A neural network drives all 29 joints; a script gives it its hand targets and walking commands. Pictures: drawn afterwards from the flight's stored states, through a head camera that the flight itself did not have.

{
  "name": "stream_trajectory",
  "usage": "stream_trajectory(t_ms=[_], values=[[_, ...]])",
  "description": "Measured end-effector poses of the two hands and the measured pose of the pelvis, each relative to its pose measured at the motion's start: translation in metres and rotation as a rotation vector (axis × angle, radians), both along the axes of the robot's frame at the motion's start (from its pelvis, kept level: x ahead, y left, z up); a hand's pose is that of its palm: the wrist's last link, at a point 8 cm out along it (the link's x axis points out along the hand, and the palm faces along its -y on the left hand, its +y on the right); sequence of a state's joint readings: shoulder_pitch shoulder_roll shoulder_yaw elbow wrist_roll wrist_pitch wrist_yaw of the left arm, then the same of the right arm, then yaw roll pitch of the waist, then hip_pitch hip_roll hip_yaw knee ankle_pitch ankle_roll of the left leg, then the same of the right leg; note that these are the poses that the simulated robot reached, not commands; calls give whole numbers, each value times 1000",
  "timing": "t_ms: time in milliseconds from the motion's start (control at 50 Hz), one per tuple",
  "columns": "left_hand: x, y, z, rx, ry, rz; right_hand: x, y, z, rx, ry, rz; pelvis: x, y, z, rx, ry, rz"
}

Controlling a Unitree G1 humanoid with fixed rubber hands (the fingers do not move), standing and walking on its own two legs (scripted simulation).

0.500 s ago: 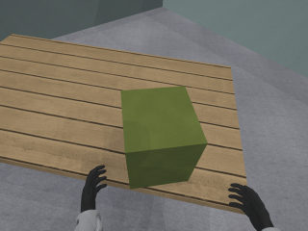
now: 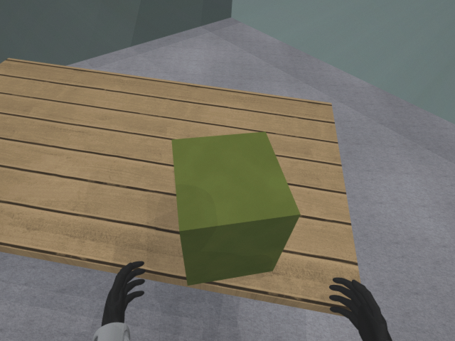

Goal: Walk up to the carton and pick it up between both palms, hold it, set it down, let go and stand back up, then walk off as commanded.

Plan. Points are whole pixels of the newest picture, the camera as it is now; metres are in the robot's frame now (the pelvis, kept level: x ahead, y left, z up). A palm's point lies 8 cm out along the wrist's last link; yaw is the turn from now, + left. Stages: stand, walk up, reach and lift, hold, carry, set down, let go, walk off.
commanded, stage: set down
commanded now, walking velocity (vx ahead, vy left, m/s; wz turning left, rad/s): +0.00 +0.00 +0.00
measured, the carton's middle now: (225, 210) +0.38 +0.03 -0.04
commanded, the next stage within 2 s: let go in 1.10 s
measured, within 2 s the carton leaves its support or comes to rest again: neither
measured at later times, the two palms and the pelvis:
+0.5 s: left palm (111, 322) +0.16 +0.21 -0.07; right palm (360, 332) +0.17 -0.22 -0.06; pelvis +0.00 +0.00 +0.00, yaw +0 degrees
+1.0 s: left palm (110, 321) +0.16 +0.22 -0.07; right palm (357, 336) +0.17 -0.22 -0.07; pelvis +0.00 +0.00 +0.00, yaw +0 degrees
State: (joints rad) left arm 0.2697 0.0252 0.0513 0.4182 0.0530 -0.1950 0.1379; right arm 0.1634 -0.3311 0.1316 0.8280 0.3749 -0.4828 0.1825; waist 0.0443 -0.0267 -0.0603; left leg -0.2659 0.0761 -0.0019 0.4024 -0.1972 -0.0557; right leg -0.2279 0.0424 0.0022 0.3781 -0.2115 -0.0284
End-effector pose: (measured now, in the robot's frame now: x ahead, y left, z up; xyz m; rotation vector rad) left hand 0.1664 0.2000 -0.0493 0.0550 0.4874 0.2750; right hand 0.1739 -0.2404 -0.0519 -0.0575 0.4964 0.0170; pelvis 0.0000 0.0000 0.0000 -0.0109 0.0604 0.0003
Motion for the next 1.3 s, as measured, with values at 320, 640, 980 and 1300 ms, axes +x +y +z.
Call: stream_trajectory(t_ms=[320, 640, 980, 1300], values=[[-6, 3, -12, -5, 107, -42, -1, 7, -6, -31, 58, -23, 1, -2, 0, 2, -18, 0], [-11, 12, -19, -5, 182, -64, -2, 17, -14, -54, 97, -47, 1, -3, 0, 4, -31, 1], [-8, 15, -24, -4, 268, -118, -6, 18, -23, -84, 157, -81, 5, -4, 1, 7, -36, 1], [-8, 19, -28, -2, 319, -151, -12, 19, -27, -108, 188, -98, 4, -4, 1, 7, -45, 1]])
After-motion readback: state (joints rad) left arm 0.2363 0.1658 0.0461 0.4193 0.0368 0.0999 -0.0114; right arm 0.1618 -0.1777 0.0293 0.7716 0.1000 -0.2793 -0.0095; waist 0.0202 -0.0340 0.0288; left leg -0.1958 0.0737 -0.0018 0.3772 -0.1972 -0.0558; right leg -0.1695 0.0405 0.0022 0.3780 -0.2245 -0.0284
